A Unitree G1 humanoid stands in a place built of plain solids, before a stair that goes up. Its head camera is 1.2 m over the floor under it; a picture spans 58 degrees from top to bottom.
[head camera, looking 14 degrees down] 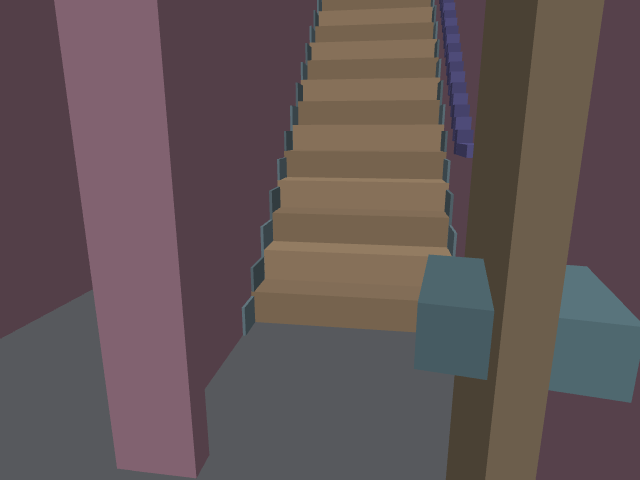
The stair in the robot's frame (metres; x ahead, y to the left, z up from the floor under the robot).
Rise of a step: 0.21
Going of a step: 0.25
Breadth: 1.29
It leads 8 degrees to the right of straight ahead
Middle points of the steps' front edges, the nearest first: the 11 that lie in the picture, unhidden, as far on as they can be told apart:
2.51 -0.20 0.21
2.76 -0.23 0.42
3.01 -0.27 0.63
3.26 -0.31 0.84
3.51 -0.34 1.05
3.76 -0.38 1.26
4.01 -0.42 1.47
4.26 -0.45 1.68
4.51 -0.49 1.89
4.76 -0.53 2.10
5.01 -0.57 2.31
